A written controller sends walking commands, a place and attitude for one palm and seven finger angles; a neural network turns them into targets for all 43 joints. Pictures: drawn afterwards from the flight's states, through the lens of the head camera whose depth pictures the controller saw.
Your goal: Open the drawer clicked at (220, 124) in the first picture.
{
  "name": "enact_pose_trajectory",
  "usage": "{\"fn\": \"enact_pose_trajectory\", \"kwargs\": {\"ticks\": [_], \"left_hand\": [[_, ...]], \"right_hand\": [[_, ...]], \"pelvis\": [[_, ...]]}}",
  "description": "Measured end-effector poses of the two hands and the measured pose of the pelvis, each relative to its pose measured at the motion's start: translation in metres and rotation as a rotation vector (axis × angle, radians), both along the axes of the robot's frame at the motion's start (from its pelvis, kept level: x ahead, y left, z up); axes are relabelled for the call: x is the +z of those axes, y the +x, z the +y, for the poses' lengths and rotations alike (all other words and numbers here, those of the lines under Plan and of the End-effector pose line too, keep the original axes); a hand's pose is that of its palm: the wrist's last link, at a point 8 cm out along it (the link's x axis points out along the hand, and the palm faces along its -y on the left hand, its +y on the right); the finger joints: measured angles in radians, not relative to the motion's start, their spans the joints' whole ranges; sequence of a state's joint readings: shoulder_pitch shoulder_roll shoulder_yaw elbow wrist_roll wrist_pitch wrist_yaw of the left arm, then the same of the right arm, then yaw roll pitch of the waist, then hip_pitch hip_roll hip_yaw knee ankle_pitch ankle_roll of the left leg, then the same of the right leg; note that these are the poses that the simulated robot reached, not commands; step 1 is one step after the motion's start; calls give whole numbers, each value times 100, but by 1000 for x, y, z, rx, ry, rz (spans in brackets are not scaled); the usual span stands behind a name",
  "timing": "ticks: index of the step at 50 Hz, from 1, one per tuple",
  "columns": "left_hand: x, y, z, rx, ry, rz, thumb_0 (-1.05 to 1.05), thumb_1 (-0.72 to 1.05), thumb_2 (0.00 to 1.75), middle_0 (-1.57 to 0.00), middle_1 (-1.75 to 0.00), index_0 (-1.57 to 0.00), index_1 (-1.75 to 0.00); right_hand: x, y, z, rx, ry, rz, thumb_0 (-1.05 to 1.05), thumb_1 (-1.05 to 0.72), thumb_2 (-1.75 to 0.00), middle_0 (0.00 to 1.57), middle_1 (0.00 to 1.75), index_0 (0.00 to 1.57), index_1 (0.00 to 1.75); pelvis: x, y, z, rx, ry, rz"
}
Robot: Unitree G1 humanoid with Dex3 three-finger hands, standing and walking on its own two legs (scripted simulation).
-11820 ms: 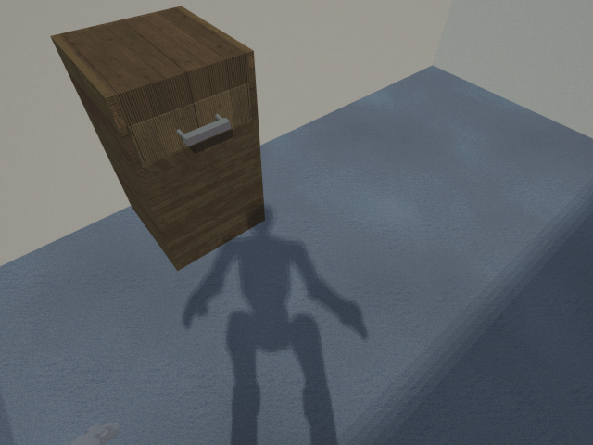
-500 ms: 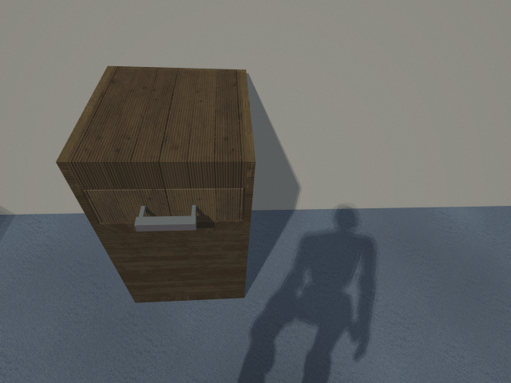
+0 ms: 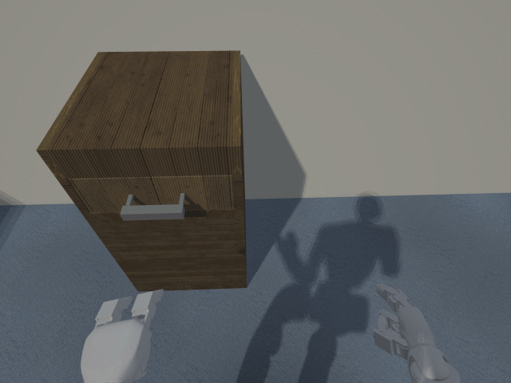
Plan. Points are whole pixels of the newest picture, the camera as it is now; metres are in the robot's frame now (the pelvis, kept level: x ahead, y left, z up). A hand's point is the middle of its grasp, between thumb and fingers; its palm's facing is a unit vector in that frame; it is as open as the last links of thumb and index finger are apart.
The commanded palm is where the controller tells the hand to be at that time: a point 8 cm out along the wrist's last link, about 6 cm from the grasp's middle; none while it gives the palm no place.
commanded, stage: raise the hand with hooked fingers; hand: left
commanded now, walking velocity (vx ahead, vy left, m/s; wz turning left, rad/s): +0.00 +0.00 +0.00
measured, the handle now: (154, 205) +0.50 +0.33 -0.14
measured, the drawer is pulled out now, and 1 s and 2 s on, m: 0.00 0.00 0.00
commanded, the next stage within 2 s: move the hooked fingers above the handle in 1.42 s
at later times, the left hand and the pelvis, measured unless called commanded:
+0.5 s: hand (151, 268) +0.27 +0.21 +0.02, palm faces -0.03 -0.10 -0.99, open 11.9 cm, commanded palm +0.25 +0.22 +0.09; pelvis +0.03 -0.02 +0.01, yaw -5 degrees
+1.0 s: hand (124, 201) +0.34 +0.26 +0.09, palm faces +0.09 -0.10 -0.99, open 13.8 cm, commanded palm +0.31 +0.26 +0.16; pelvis +0.02 +0.04 +0.02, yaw -4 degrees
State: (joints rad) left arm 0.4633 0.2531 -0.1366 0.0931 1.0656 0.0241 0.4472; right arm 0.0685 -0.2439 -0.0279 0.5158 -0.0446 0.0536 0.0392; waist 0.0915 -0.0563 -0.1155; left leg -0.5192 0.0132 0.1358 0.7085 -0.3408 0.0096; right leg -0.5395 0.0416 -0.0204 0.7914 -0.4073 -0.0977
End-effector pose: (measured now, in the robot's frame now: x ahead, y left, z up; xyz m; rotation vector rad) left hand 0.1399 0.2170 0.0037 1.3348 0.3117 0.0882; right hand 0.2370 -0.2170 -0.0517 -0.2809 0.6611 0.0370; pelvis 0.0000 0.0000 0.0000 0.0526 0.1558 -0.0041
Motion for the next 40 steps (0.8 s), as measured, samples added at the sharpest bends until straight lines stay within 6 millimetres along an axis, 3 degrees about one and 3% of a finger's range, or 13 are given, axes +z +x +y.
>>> {"fn": "enact_pose_trajectory", "kwargs": {"ticks": [4,6,9,12,16,22,29,34,40], "left_hand": [[8,-20,22,70,142,-10,0,43,70,-26,-59,-25,-59],[21,-14,33,98,187,-60,0,38,68,-26,-62,-26,-62],[42,11,39,117,198,-151,0,31,65,-27,-67,-27,-67],[57,42,31,108,169,-189,1,24,62,-27,-71,-27,-71],[62,72,11,48,121,-123,0,16,58,-27,-77,-27,-77],[63,95,-6,-91,124,-45,0,2,52,-29,-86,-28,-86],[90,127,-1,-105,145,-215,0,-14,45,-30,-97,-29,-97],[96,144,7,-35,130,-215,0,-26,40,-30,-104,-30,-104],[108,156,11,-59,110,-184,0,-39,34,-31,-113,-31,-113]], "right_hand": [[-6,30,8,65,-1,-8,1,-91,-90,20,30,20,30],[-12,40,13,86,12,-14,1,-91,-90,20,30,20,30],[-23,45,20,100,48,-15,1,-91,-90,20,30,20,30],[-31,37,23,86,88,17,1,-91,-90,20,30,20,30],[-36,13,14,22,121,91,1,-91,-90,21,30,21,30],[-40,-29,-24,-138,87,159,1,-91,-90,21,30,21,30],[-47,-61,-60,-282,34,201,1,-91,-90,20,30,20,30],[-43,-63,-57,-318,48,198,1,-91,-90,20,30,20,30],[-27,-45,-28,-295,69,129,1,-91,-90,20,30,20,30]], "pelvis": [[-5,7,-10,30,-7,13],[-8,8,-13,50,-10,14],[-11,10,-18,75,-12,16],[-9,13,-21,77,-7,15],[0,20,-23,13,9,8],[9,28,-20,-81,16,-2],[9,31,-10,-92,1,11],[12,31,1,-90,-6,-6],[17,28,16,-85,-21,-50]]}}
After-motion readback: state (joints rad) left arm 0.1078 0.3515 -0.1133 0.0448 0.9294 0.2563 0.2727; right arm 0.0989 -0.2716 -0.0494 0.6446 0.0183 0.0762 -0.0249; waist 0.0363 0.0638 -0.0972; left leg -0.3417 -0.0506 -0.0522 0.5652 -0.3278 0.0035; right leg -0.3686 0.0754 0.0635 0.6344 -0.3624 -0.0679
